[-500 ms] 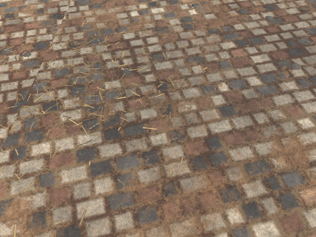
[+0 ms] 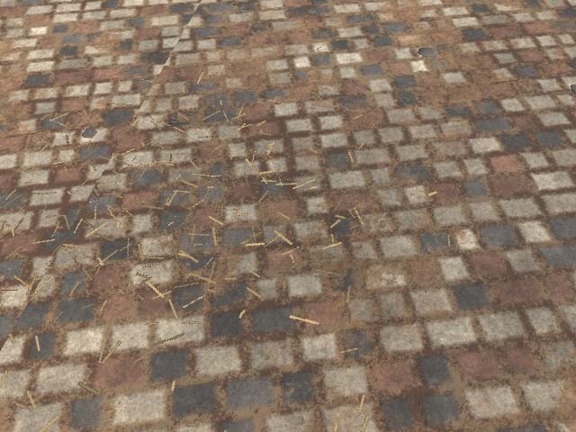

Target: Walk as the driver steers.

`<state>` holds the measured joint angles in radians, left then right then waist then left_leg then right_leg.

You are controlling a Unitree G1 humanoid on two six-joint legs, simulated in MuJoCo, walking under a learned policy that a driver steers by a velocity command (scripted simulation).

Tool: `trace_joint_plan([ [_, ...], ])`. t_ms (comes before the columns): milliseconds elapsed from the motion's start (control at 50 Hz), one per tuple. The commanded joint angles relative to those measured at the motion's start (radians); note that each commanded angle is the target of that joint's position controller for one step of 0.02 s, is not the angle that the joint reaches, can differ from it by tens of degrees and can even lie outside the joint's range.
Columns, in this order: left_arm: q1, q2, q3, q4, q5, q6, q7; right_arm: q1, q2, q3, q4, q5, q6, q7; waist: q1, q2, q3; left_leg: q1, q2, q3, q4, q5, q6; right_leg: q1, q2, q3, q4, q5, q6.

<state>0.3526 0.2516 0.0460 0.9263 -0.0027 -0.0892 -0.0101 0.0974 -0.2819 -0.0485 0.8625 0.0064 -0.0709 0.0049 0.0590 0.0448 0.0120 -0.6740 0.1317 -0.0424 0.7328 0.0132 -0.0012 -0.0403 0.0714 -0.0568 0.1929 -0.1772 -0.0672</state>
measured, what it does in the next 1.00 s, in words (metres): walks ahead, turning right: left foot, then right foot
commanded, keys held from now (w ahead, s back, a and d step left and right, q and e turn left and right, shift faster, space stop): w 0.28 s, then w+e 0.72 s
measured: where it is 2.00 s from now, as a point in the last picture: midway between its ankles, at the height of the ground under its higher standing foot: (410, 259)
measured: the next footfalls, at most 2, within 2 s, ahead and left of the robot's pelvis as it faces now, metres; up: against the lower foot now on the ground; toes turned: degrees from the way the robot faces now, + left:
left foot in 0.20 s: +0.30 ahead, +0.15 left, +0.00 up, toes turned +2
right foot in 0.76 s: +0.58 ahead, -0.10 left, +0.00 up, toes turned -15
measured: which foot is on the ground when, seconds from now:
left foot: up 0.00-0.18, down 0.20-0.74, up 0.76-1.00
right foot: down 0.00-0.22, up 0.24-0.74, down 0.76-1.00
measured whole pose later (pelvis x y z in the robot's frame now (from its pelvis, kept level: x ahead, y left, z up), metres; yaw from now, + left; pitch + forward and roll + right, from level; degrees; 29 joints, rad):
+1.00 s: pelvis +0.56 -0.02 +0.00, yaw -20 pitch +2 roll +0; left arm 0.31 0.26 0.07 0.76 -0.01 -0.05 -0.01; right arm 0.08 -0.30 -0.05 0.80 -0.01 -0.11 0.00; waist 0.04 0.02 0.04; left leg -0.62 0.10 -0.08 0.93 -0.24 -0.04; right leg -0.20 0.11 0.06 0.34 -0.16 -0.10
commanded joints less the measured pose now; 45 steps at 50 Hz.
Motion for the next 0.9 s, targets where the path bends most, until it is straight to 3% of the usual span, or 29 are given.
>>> trace_joint_plan([
  [20,0.020,0.169,0.036,-0.031,-0.009,-0.007,0.011,-0.111,-0.033,0.001,-0.074,0.005,-0.016,0.010,0.007,-0.096,0.055,0.042,-0.034,0.039,-0.131,0.104,-0.001,-0.046,-0.255,0.109,-0.091,0.204,-0.130],
  [80,0.060,0.173,0.041,-0.002,-0.013,0.009,0.015,-0.177,-0.043,0.003,-0.105,0.012,-0.024,0.027,0.017,-0.099,0.074,0.008,-0.045,0.029,-0.196,0.056,0.023,0.066,-0.304,0.120,-0.047,0.236,-0.126],
  [140,0.043,0.189,0.050,0.004,-0.017,0.025,0.022,-0.153,-0.075,-0.007,-0.110,0.013,-0.033,0.041,-0.023,-0.119,0.047,0.069,-0.067,0.038,-0.233,-0.048,0.062,0.148,-0.340,0.127,0.033,0.375,-0.101],
  [160,0.024,0.198,0.052,0.000,-0.016,0.029,0.024,-0.095,-0.096,-0.018,-0.096,0.012,-0.034,0.041,-0.059,-0.135,0.009,0.164,-0.096,0.063,-0.239,-0.079,0.078,0.152,-0.331,0.116,0.101,0.524,-0.090],
  [180,0.007,0.190,0.049,-0.005,-0.013,0.037,0.025,0.032,-0.127,-0.038,-0.056,0.010,-0.034,0.036,-0.127,-0.129,-0.066,0.339,-0.129,0.093,-0.259,-0.070,0.102,0.124,-0.290,0.082,0.249,0.654,-0.067],
  [200,0.012,0.160,0.034,-0.020,-0.003,0.039,0.027,0.209,-0.182,-0.061,-0.006,0.003,-0.032,0.027,-0.193,-0.092,-0.193,0.623,-0.067,0.028,-0.220,-0.049,0.145,-0.018,-0.238,0.046,0.481,0.559,-0.036],
  [220,0.128,0.053,0.001,-0.038,0.004,0.022,0.016,0.338,-0.281,-0.087,0.020,-0.013,-0.024,0.020,-0.168,0.125,-0.348,1.036,0.191,-0.405,-0.246,-0.191,0.304,-0.435,-0.086,0.001,0.882,0.161,0.042],
  [240,0.112,0.056,-0.004,-0.025,-0.005,-0.004,0.012,0.348,-0.218,-0.067,0.026,0.002,-0.020,0.023,-0.177,0.196,-0.400,1.095,0.260,-0.689,-0.411,-0.307,0.347,-0.609,-0.011,0.135,1.059,-0.400,0.047],
  [260,0.024,0.152,0.023,-0.050,-0.036,-0.022,0.006,0.271,-0.166,-0.049,0.017,0.009,-0.023,0.022,-0.173,0.134,-0.251,0.983,0.227,-0.571,-0.435,-0.369,0.293,-0.709,-0.076,0.178,1.135,-0.369,0.026],
  [280,-0.044,0.162,0.024,-0.070,-0.045,-0.030,0.007,0.189,-0.134,-0.039,-0.004,0.005,-0.024,0.020,-0.147,0.073,-0.150,0.835,0.192,-0.437,-0.457,-0.324,0.257,-0.715,-0.133,0.147,1.104,-0.274,0.014],
  [300,-0.073,0.155,0.028,-0.072,-0.036,-0.027,0.014,0.123,-0.099,-0.030,-0.012,-0.002,-0.027,0.022,-0.117,0.018,-0.074,0.691,0.160,-0.327,-0.495,-0.251,0.237,-0.677,-0.174,0.130,1.039,-0.195,0.017],
  [320,-0.058,0.144,0.035,-0.066,-0.027,-0.014,0.019,0.088,-0.072,-0.021,-0.015,-0.014,-0.034,0.023,-0.082,0.032,-0.043,0.594,0.131,-0.253,-0.532,-0.202,0.218,-0.612,-0.207,0.139,0.987,-0.140,0.018],
  [360,-0.014,0.095,0.030,-0.050,-0.027,0.016,0.021,0.076,-0.068,-0.023,0.000,-0.020,-0.045,0.025,-0.051,0.051,-0.027,0.498,0.111,-0.159,-0.586,-0.132,0.218,-0.534,-0.223,0.149,0.947,-0.100,0.030],
  [420,-0.068,0.089,0.035,-0.075,-0.025,0.035,0.025,0.106,-0.098,-0.032,0.029,-0.025,-0.055,0.011,-0.052,0.020,0.014,0.493,0.102,-0.045,-0.624,-0.027,0.215,-0.613,-0.216,0.176,0.855,0.021,0.047],
  [480,-0.130,0.080,0.036,-0.099,-0.018,0.028,0.015,0.121,-0.110,-0.033,0.040,-0.024,-0.052,-0.004,-0.066,0.007,0.023,0.530,0.080,0.056,-0.633,0.040,0.187,-0.638,-0.195,0.170,0.686,0.200,0.053],
  [540,-0.233,0.055,0.024,-0.136,-0.015,0.023,-0.002,0.145,-0.123,-0.032,0.048,-0.017,-0.048,-0.015,-0.106,-0.003,0.050,0.554,0.071,0.132,-0.648,0.049,0.164,-0.608,-0.180,0.098,0.529,0.305,0.048],
  [640,-0.360,0.045,0.014,-0.222,-0.017,0.024,-0.035,0.232,-0.144,-0.040,0.084,-0.002,-0.008,-0.022,-0.146,-0.020,0.088,0.782,0.141,0.176,-0.561,0.198,0.155,-0.706,-0.160,0.043,0.420,0.199,0.016],
  [700,-0.322,0.080,0.031,-0.251,-0.019,0.029,-0.054,0.200,-0.179,-0.052,0.067,0.003,0.018,-0.033,-0.091,0.029,0.030,0.835,0.155,0.219,-0.398,0.617,0.125,-0.584,-0.090,-0.038,0.414,0.048,-0.031],
  [720,-0.248,0.107,0.046,-0.243,-0.019,0.032,-0.055,0.189,-0.190,-0.056,0.059,0.002,0.027,-0.039,-0.045,0.049,-0.021,0.828,0.149,0.232,-0.278,0.762,0.114,-0.479,-0.051,-0.063,0.421,0.003,-0.054],
  [740,-0.109,0.152,0.072,-0.214,-0.022,0.034,-0.050,0.169,-0.193,-0.056,0.049,0.004,0.034,-0.043,0.033,0.041,-0.093,0.766,0.121,0.252,-0.092,0.784,0.090,-0.286,-0.013,-0.069,0.370,0.037,-0.087],
  [760,0.060,0.227,0.107,-0.177,-0.021,0.041,-0.031,0.164,-0.184,-0.049,0.029,-0.001,0.028,-0.046,0.112,-0.031,-0.187,0.550,0.080,0.253,0.186,0.551,0.050,0.023,-0.076,0.078,0.323,0.060,-0.142],
  [780,0.076,0.332,0.125,-0.172,-0.027,0.041,-0.018,0.263,-0.021,0.001,-0.018,-0.035,-0.004,-0.021,0.007,-0.293,-0.275,0.069,-0.127,0.203,0.557,-0.408,-0.014,0.406,-0.343,0.610,0.282,-0.012,-0.329],
  [800,0.107,0.265,0.102,-0.195,-0.017,0.031,-0.017,0.191,-0.081,-0.004,-0.035,0.000,-0.054,-0.001,0.055,-0.220,-0.399,-0.086,-0.184,-0.028,0.706,-0.604,-0.005,0.503,-0.427,0.899,0.129,-0.097,-0.396],
  [820,0.071,0.208,0.087,-0.193,-0.007,0.023,-0.014,0.081,-0.134,-0.019,-0.067,0.038,-0.083,0.011,0.078,-0.167,-0.265,-0.172,-0.118,-0.064,0.689,-0.515,0.025,0.425,-0.385,0.739,0.111,-0.036,-0.329],
  [840,0.003,0.176,0.078,-0.205,-0.010,0.017,-0.013,0.055,-0.126,-0.015,-0.077,0.035,-0.094,0.010,0.035,-0.080,-0.176,-0.142,-0.071,-0.059,0.595,-0.427,0.038,0.276,-0.340,0.605,0.109,0.047,-0.287],
  [860,-0.069,0.148,0.069,-0.222,-0.010,0.015,-0.014,0.052,-0.125,-0.021,-0.067,0.011,-0.092,0.003,-0.011,-0.026,-0.108,-0.075,-0.042,-0.049,0.498,-0.388,0.029,0.121,-0.301,0.511,0.093,0.153,-0.260],
  [880,-0.110,0.126,0.059,-0.239,-0.002,0.015,-0.011,0.070,-0.135,-0.030,-0.064,0.000,-0.079,0.001,-0.047,-0.035,-0.082,0.001,-0.022,-0.052,0.445,-0.362,0.017,0.016,-0.273,0.454,0.070,0.226,-0.250],
  [900,-0.125,0.129,0.058,-0.249,0.001,0.016,-0.008,0.086,-0.130,-0.033,-0.067,-0.006,-0.064,0.001,-0.069,-0.046,-0.068,0.044,-0.018,-0.049,0.405,-0.351,0.002,-0.050,-0.258,0.436,0.048,0.251,-0.249],
])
